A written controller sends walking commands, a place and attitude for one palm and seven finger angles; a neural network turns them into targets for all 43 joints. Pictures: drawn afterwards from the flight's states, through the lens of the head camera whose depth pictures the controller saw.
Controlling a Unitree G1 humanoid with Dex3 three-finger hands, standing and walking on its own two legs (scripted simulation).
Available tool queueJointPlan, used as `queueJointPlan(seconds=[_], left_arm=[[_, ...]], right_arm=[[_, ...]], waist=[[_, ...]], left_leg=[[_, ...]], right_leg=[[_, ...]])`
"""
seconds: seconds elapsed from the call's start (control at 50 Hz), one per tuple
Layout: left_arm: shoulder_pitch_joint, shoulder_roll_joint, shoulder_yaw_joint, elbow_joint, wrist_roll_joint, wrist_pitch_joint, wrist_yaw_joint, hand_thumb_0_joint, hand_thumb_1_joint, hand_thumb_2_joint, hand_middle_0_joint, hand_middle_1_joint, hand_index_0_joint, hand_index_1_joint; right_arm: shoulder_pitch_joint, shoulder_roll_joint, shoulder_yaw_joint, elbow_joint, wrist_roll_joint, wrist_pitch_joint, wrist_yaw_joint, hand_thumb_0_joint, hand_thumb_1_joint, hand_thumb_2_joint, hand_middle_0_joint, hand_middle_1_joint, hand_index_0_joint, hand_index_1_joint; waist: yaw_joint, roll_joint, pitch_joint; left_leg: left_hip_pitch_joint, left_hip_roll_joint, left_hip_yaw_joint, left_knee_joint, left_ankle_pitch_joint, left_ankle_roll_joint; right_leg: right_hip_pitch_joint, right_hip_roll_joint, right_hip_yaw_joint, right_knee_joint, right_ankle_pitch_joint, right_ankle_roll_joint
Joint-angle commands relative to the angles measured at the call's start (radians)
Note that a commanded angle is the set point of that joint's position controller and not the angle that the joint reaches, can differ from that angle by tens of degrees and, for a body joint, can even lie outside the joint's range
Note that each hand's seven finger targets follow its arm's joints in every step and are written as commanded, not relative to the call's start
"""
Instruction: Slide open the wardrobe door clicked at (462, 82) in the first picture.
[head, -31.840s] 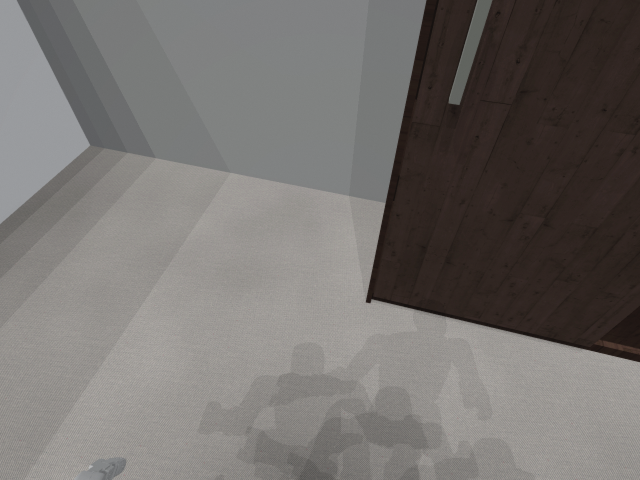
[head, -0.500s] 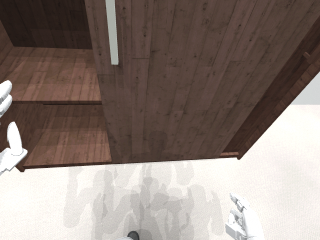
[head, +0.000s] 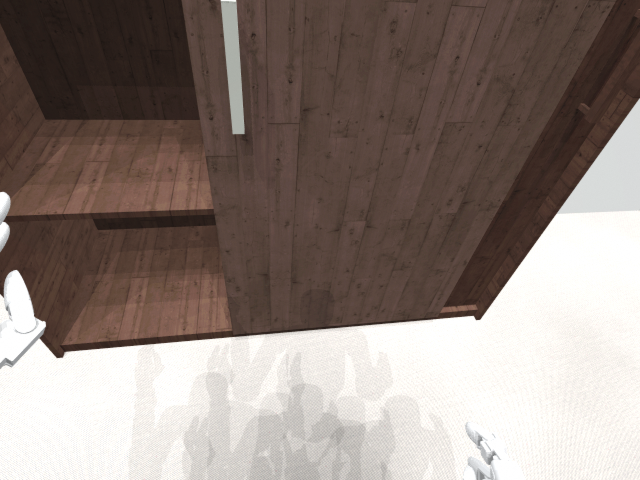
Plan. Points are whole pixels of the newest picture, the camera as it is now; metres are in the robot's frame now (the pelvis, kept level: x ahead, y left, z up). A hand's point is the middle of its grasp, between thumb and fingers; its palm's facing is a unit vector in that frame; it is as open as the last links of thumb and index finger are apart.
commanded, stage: stop stepping back and stand still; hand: left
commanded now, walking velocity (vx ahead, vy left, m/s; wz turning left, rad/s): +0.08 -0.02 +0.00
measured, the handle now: (234, 67) +0.69 +0.17 +0.20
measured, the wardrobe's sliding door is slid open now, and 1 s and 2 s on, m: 0.54 0.54 0.54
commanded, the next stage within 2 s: let the arm hang, fingers relaxed in 0.22 s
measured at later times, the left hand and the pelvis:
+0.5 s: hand (113, 475) +0.16 +0.25 -0.09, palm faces +0.04 -0.92 -0.38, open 7.4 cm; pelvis -0.02 +0.01 -0.01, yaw +2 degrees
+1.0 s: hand out of the picture -0.03 +0.25 -0.16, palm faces +0.04 -0.95 -0.31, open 7.4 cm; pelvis -0.03 +0.01 +0.01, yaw +3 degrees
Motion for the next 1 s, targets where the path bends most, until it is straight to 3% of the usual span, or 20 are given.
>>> queueJointPlan(seconds=[0.0,0.04,0.14,0.22,0.28,0.3,0.32,0.34,0.38,0.42,0.46,0.5,0.52,0.56,0.62,0.72,0.74,0.8,0.92,0.98], left_arm=[[0.019,0.157,0.137,-0.170,-0.007,-0.086,0.022,0.000,0.900,0.900,-0.200,-0.300,-0.200,-0.300],[0.045,0.151,0.135,-0.131,-0.014,-0.082,0.020,0.000,0.900,0.900,-0.200,-0.300,-0.200,-0.300],[-0.049,0.141,0.094,-0.122,-0.010,-0.077,0.015,0.000,0.900,0.900,-0.200,-0.300,-0.200,-0.300],[-0.109,0.135,0.073,-0.135,0.002,-0.080,0.016,0.000,0.900,0.900,-0.200,-0.300,-0.200,-0.300],[-0.115,0.142,0.080,-0.160,0.006,-0.085,0.020,0.000,0.900,0.900,-0.200,-0.300,-0.200,-0.300],[-0.092,-0.006,-0.302,0.627,0.083,0.088,-0.115,0.000,0.900,0.900,-0.200,-0.300,-0.200,-0.300],[-0.098,-0.006,-0.280,0.628,0.071,0.163,-0.135,0.000,0.900,0.900,-0.200,-0.300,-0.200,-0.300],[-0.130,-0.034,-0.295,0.661,0.077,0.173,-0.139,0.000,0.900,0.900,-0.200,-0.300,-0.200,-0.300],[-0.177,-0.006,-0.305,0.761,0.071,0.180,-0.143,0.000,0.900,0.900,-0.200,-0.300,-0.200,-0.300],[-0.215,0.030,-0.316,0.893,0.072,0.176,-0.142,0.000,0.900,0.900,-0.200,-0.300,-0.200,-0.300],[-0.275,0.062,-0.334,1.016,0.070,0.174,-0.142,0.000,0.900,0.900,-0.200,-0.300,-0.200,-0.300],[-0.335,0.072,-0.354,1.122,0.066,0.178,-0.139,0.000,0.900,0.900,-0.200,-0.300,-0.200,-0.300],[-0.358,0.069,-0.363,1.165,0.064,0.179,-0.138,0.000,0.900,0.900,-0.200,-0.300,-0.200,-0.300],[-0.368,0.046,-0.376,1.244,0.059,0.184,-0.136,0.000,0.900,0.900,-0.200,-0.300,-0.200,-0.300],[-0.332,0.031,-0.378,1.352,0.055,0.183,-0.138,0.000,0.900,0.900,-0.200,-0.300,-0.200,-0.300],[-0.293,0.006,-0.375,1.471,0.051,0.177,-0.137,0.000,0.900,0.900,-0.200,-0.300,-0.200,-0.300],[-0.292,0.006,-0.374,1.485,0.052,0.175,-0.136,0.000,0.900,0.900,-0.200,-0.300,-0.200,-0.300],[-0.297,0.001,-0.377,1.524,0.051,0.175,-0.135,0.000,0.900,0.900,-0.200,-0.300,-0.200,-0.300],[-0.325,0.032,-0.377,1.552,0.052,0.175,-0.135,0.000,0.900,0.900,-0.200,-0.300,-0.200,-0.300],[-0.340,0.052,-0.376,1.552,0.052,0.173,-0.135,0.000,0.900,0.900,-0.200,-0.300,-0.200,-0.300]], right_arm=[[-0.096,-0.174,-0.068,-0.147,0.001,-0.053,0.000,0.000,-0.900,-0.900,0.200,0.300,0.200,0.300],[-0.093,-0.174,-0.071,-0.146,0.004,-0.045,0.000,0.000,-0.900,-0.900,0.200,0.300,0.200,0.300],[-0.116,-0.166,-0.063,-0.138,0.005,-0.028,-0.007,0.000,-0.900,-0.900,0.200,0.300,0.200,0.300],[-0.131,-0.163,-0.062,-0.137,0.006,-0.026,-0.015,0.000,-0.900,-0.900,0.200,0.300,0.200,0.300],[-0.137,-0.164,-0.064,-0.144,0.008,-0.026,-0.019,0.000,-0.900,-0.900,0.200,0.300,0.200,0.300],[-0.172,-0.364,-0.128,0.098,0.006,-0.021,0.074,0.000,-0.900,-0.900,0.200,0.300,0.200,0.300],[-0.114,-0.316,-0.128,0.060,0.017,0.053,0.074,0.000,-0.900,-0.900,0.200,0.300,0.200,0.300],[-0.105,-0.305,-0.125,0.061,0.005,0.071,0.070,0.000,-0.900,-0.900,0.200,0.300,0.200,0.300],[-0.132,-0.328,-0.107,0.049,-0.005,0.101,0.066,0.000,-0.900,-0.900,0.200,0.300,0.200,0.300],[-0.156,-0.337,-0.100,0.070,-0.011,0.116,0.064,0.000,-0.900,-0.900,0.200,0.300,0.200,0.300],[-0.166,-0.317,-0.091,0.104,-0.008,0.135,0.064,0.000,-0.900,-0.900,0.200,0.300,0.200,0.300],[-0.166,-0.298,-0.081,0.143,-0.010,0.154,0.062,0.000,-0.900,-0.900,0.200,0.300,0.200,0.300],[-0.161,-0.291,-0.077,0.163,-0.011,0.161,0.062,0.000,-0.900,-0.900,0.200,0.300,0.200,0.300],[-0.157,-0.277,-0.068,0.200,-0.011,0.171,0.060,0.000,-0.900,-0.900,0.200,0.300,0.200,0.300],[-0.161,-0.281,-0.066,0.253,-0.009,0.171,0.053,0.000,-0.900,-0.900,0.200,0.300,0.200,0.300],[-0.114,-0.271,-0.068,0.331,-0.005,0.167,0.042,0.000,-0.900,-0.900,0.200,0.300,0.200,0.300],[-0.107,-0.276,-0.070,0.338,-0.002,0.168,0.040,0.000,-0.900,-0.900,0.200,0.300,0.200,0.300],[-0.091,-0.280,-0.075,0.371,-0.001,0.167,0.038,0.000,-0.900,-0.900,0.200,0.300,0.200,0.300],[-0.096,-0.294,-0.080,0.399,-0.004,0.172,0.043,0.000,-0.900,-0.900,0.200,0.300,0.200,0.300],[-0.110,-0.302,-0.080,0.406,-0.005,0.169,0.048,0.000,-0.900,-0.900,0.200,0.300,0.200,0.300]], waist=[[0.039,0.158,-0.075],[0.037,0.136,-0.096],[0.026,0.039,-0.022],[0.031,0.071,-0.013],[0.040,0.116,-0.043],[0.000,0.111,-0.004],[0.018,0.123,-0.052],[0.026,0.098,-0.065],[0.043,0.072,-0.048],[0.056,-0.041,-0.068],[0.041,-0.062,-0.073],[0.022,-0.024,-0.049],[0.015,0.010,-0.040],[0.015,0.105,-0.012],[0.031,0.188,0.001],[0.035,0.194,-0.018],[0.035,0.154,-0.015],[0.034,0.121,0.015],[0.033,0.063,0.073],[0.036,0.059,0.063]], left_leg=[[-0.093,0.111,-0.115,-0.153,0.121,0.039],[-0.081,0.073,-0.067,-0.099,0.070,0.031],[-0.027,0.034,-0.046,-0.030,0.062,0.021],[0.009,0.039,-0.056,-0.060,0.146,0.023],[0.015,0.050,-0.068,-0.093,0.241,0.025],[-0.029,0.083,-0.094,0.059,0.453,0.030],[-0.002,0.088,-0.087,0.021,0.445,0.025],[-0.018,0.109,-0.122,0.010,0.456,0.047],[-0.103,0.148,-0.220,-0.061,0.426,0.099],[-0.107,0.122,-0.206,-0.046,0.400,0.087],[-0.069,0.064,-0.142,-0.013,0.301,0.049],[-0.008,0.029,-0.104,0.001,0.197,0.030],[0.021,0.028,-0.102,-0.012,0.179,0.028],[0.026,0.050,-0.130,-0.072,0.150,0.033],[-0.004,0.067,-0.156,-0.140,0.081,0.039],[0.018,0.079,-0.157,-0.165,0.076,0.040],[0.030,0.084,-0.159,-0.166,0.087,0.041],[0.028,0.090,-0.165,-0.186,0.082,0.044],[0.021,0.086,-0.165,-0.223,0.013,0.043],[0.027,0.084,-0.164,-0.233,0.022,0.043]], right_leg=[[0.151,0.007,0.007,-0.050,0.152,-0.017],[0.135,-0.033,0.061,-0.067,0.173,-0.036],[-0.014,-0.090,0.142,-0.155,0.116,-0.050],[-0.013,-0.066,0.099,-0.138,0.177,-0.029],[0.055,-0.046,0.063,-0.104,0.261,-0.015],[-0.041,-0.139,0.019,0.053,0.469,-0.033],[-0.045,-0.121,0.036,0.050,0.382,-0.035],[-0.051,-0.088,0.007,0.084,0.293,-0.032],[-0.009,-0.045,-0.007,0.130,0.132,-0.026],[0.055,-0.069,0.027,0.058,0.196,-0.037],[0.048,-0.130,0.083,-0.012,0.242,-0.065],[-0.014,-0.173,0.126,-0.086,0.191,-0.092],[-0.035,-0.171,0.127,-0.104,0.157,-0.093],[-0.041,-0.135,0.099,-0.122,0.061,-0.071],[0.011,-0.104,0.086,-0.146,0.014,-0.055],[0.061,-0.102,0.067,-0.177,0.051,-0.058],[0.062,-0.100,0.062,-0.185,0.060,-0.056],[0.055,-0.104,0.055,-0.198,0.053,-0.055],[0.023,-0.108,0.060,-0.229,-0.025,-0.054],[0.030,-0.111,0.065,-0.230,-0.024,-0.052]])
